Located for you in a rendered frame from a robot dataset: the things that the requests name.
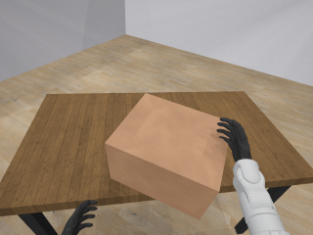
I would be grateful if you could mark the robot right hand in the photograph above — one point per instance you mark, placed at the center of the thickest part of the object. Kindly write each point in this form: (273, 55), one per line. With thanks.
(237, 140)

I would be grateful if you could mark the table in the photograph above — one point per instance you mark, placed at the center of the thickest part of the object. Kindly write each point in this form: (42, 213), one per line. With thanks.
(62, 160)

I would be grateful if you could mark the robot left hand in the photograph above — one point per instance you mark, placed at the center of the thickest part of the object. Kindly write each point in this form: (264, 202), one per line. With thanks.
(74, 225)

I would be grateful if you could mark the right robot forearm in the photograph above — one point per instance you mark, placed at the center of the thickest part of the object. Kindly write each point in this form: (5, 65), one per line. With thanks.
(257, 206)

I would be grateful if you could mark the carton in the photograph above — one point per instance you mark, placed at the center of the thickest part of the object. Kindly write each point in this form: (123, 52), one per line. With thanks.
(169, 152)

